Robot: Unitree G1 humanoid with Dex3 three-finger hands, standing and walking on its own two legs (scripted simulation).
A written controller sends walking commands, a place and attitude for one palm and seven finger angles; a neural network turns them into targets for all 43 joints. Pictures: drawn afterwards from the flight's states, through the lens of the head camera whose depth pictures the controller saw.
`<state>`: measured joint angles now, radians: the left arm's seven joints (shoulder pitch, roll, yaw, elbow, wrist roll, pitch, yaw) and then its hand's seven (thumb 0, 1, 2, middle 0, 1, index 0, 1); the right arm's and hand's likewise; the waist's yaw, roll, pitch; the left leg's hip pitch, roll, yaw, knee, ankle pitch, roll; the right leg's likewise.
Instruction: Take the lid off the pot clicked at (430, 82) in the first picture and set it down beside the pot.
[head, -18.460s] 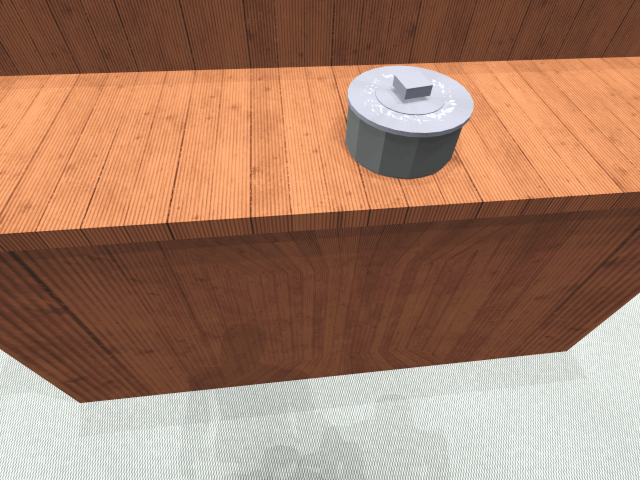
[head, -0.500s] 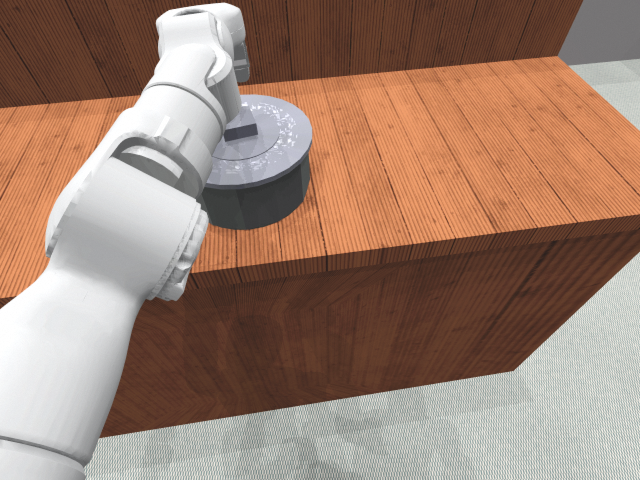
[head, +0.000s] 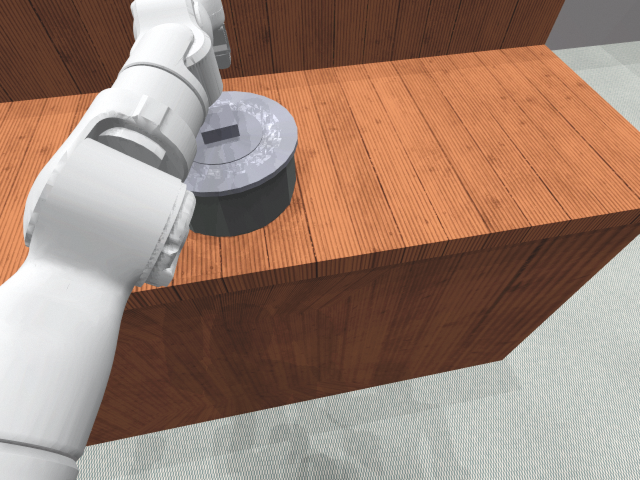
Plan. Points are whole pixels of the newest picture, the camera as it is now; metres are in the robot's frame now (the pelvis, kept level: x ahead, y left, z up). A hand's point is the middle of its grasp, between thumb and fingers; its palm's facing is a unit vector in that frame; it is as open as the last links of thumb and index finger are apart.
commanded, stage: move the open hand above the knob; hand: left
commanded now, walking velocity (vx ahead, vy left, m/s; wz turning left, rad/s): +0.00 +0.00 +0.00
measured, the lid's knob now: (216, 123) +0.54 +0.06 +0.15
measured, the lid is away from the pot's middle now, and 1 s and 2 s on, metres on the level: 0.00 0.01 0.01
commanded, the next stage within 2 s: lower the open fingers around the knob in 0.04 s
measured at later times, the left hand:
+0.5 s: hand (211, 106) +0.50 +0.06 +0.21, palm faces -0.39 -0.12 -0.91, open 10.1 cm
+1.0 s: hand (216, 97) +0.51 +0.05 +0.21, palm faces -0.36 -0.10 -0.93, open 10.1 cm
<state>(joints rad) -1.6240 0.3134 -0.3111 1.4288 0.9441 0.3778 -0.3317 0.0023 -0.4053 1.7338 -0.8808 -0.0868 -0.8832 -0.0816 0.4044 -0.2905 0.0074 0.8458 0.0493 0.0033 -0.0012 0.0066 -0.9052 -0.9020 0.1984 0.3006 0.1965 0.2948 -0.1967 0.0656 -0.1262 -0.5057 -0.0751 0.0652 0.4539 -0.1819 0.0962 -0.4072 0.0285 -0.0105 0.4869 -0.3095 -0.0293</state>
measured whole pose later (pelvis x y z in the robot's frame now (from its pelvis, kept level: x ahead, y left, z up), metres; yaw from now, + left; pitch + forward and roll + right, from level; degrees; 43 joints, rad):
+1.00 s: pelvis -0.01 -0.01 -0.01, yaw +0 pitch +14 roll +0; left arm -1.68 0.30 -0.32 1.54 0.94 0.47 -0.38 0.00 -0.40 1.73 -0.98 -0.15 -0.88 -0.08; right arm 0.37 -0.31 0.02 0.86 0.05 0.06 -0.02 0.01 -0.90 -0.90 0.20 0.30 0.20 0.29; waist -0.23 0.07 -0.11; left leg -0.56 -0.06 0.06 0.53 -0.21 0.08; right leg -0.46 0.05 -0.02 0.55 -0.33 -0.05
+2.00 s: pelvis +0.01 -0.02 +0.00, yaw -1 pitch +15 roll +0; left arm -1.60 0.35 -0.28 1.46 0.95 0.40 -0.31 0.00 -0.18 1.11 -0.63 -0.42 -0.63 -0.41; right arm 0.38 -0.30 0.01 0.85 0.06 0.05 -0.01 0.01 -0.91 -0.90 0.20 0.30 0.20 0.29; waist -0.22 0.07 -0.12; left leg -0.55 -0.05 0.06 0.51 -0.22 0.07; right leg -0.44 0.06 -0.01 0.51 -0.33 -0.05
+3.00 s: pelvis -0.01 -0.01 +0.00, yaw +0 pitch +13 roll +0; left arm -1.64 0.35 -0.28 1.47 0.94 0.39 -0.34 0.00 -0.20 1.14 -0.69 -0.30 -0.69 -0.29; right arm 0.35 -0.29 0.02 0.85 0.07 0.03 -0.03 0.01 -0.90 -0.90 0.20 0.30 0.20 0.29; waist -0.22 0.07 -0.12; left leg -0.53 -0.06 0.06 0.49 -0.19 0.08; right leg -0.42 0.05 -0.01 0.50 -0.31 -0.04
